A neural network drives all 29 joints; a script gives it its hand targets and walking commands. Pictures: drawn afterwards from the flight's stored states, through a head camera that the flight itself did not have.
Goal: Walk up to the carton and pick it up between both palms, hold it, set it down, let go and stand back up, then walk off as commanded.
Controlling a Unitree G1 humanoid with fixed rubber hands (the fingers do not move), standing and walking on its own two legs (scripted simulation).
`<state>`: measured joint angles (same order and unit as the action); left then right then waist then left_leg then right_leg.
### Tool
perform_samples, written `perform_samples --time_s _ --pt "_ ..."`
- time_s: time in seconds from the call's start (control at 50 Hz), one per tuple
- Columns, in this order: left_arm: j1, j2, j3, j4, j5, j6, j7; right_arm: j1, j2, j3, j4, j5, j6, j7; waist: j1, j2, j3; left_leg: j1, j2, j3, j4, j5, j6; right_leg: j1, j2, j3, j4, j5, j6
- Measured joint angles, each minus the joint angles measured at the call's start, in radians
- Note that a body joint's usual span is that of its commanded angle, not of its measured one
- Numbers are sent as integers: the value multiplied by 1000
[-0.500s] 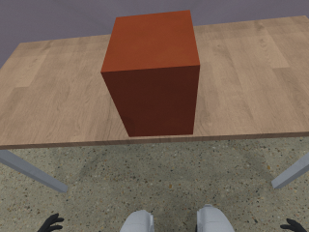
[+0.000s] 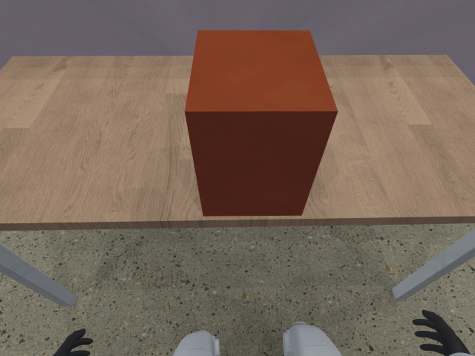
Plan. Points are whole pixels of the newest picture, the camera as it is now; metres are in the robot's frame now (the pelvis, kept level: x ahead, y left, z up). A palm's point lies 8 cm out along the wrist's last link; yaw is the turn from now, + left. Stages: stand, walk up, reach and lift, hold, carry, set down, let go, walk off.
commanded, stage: walk up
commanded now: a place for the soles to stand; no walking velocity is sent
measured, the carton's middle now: (253, 129) +0.47 +0.00 +0.11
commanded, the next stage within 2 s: stand in 1.26 s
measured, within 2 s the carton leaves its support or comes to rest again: neither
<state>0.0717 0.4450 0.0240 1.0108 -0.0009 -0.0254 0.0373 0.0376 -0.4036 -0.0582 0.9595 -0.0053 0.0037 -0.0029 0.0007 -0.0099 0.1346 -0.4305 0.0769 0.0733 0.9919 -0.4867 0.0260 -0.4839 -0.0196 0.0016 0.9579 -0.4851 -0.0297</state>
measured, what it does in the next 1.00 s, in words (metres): stands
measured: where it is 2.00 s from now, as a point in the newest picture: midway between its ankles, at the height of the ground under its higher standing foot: outside the picture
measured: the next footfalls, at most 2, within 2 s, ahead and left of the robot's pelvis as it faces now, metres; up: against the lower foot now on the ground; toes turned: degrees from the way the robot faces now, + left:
none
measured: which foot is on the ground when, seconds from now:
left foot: down 0.00-1.00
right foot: down 0.00-1.00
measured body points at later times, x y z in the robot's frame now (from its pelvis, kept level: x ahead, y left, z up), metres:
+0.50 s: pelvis -0.01 -0.01 +0.01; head +0.02 -0.01 +0.46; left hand +0.08 +0.33 -0.10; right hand +0.09 -0.33 -0.11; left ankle +0.03 +0.10 -0.68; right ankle +0.03 -0.13 -0.68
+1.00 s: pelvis +0.00 -0.02 +0.05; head +0.01 -0.03 +0.50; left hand +0.14 +0.28 -0.07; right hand +0.11 -0.33 -0.07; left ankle +0.03 +0.10 -0.68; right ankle +0.03 -0.13 -0.68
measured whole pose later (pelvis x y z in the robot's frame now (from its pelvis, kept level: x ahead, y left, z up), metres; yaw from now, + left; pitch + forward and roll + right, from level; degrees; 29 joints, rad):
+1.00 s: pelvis +0.00 -0.02 +0.05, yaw -1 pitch -4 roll +1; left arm 0.02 0.37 0.00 1.10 0.01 -0.04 0.00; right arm 0.03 -0.36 -0.02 1.12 -0.01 -0.02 0.01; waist -0.01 -0.01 0.08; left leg -0.22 0.03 0.04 0.53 -0.25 -0.01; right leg -0.24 -0.01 -0.03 0.56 -0.26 -0.02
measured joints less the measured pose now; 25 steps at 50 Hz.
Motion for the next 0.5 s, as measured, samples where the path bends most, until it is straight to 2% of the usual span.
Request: perform_samples --time_s 0.04,0.1,0.14,0.2,0.3,0.36,0.38,0.42,0.48,0.5 --pt "11 2 5 8 0 -7 -3 -4 2 3 -2 3 5 -2 -3 5 9 11 8 -6 5 -2 -9 24 1 -11 -42 136 15" --pt "33 1 10 15 15 -19 -4 -12 10 1 3 9 26 -3 -6 9 2 5 4 -18 7 -7 -18 26 -2 -19 -46 132 54" --pt "34 -3 9 24 25 -19 -3 -12 4 -7 9 9 36 3 5 8 -2 2 -22 -27 1 -20 -12 16 -11 -11 -42 119 50" --pt "30 -10 7 34 31 -7 0 -5 -9 -20 24 3 28 16 19 9 3 10 -42 -8 -31 39 2 7 -22 15 -45 128 53" --pt "36 0 14 35 15 5 -4 34 -1 -23 36 -10 11 12 -3 22 2 5 -39 -8 -57 46 9 -9 10 29 30 -34 6" --pt "49 22 25 33 12 -7 -8 44 11 -12 44 -13 9 8 -5 10 1 6 -32 -2 -64 49 -1 50 5 -8 -34 30 -13" --pt "51 21 30 34 14 -10 -10 43 10 -7 47 -13 9 8 -3 19 5 6 -21 -5 -58 46 -8 63 12 -16 -62 78 -1" --pt "54 8 32 36 24 -16 -13 44 7 0 53 -12 11 7 -12 48 13 10 -3 -32 -51 40 -19 85 30 -41 -83 93 20" --pt "59 -2 21 38 27 -18 -17 47 18 4 70 -6 6 4 -1 25 -5 29 -37 -34 -79 11 -15 86 14 -26 -83 80 17" --pt "56 -7 15 42 26 -15 -16 46 17 4 75 -5 1 5 0 20 -7 43 -44 -28 -107 58 -15 91 8 -20 -84 78 19"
